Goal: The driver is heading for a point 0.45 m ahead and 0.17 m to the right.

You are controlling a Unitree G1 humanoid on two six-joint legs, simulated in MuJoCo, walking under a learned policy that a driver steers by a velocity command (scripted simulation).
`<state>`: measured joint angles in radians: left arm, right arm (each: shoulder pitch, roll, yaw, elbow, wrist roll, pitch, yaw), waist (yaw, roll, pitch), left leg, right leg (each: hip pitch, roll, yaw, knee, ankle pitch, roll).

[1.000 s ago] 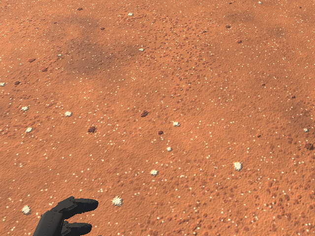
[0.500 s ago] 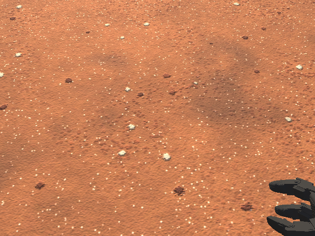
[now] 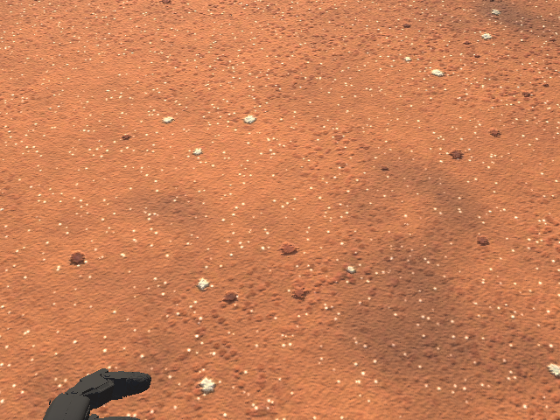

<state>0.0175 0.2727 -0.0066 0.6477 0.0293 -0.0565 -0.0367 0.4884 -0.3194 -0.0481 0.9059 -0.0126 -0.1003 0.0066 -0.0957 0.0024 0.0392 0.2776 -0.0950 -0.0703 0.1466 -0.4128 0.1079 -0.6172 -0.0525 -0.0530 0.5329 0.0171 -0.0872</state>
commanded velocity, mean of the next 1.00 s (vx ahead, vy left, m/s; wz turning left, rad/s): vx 0.49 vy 0.00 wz -0.14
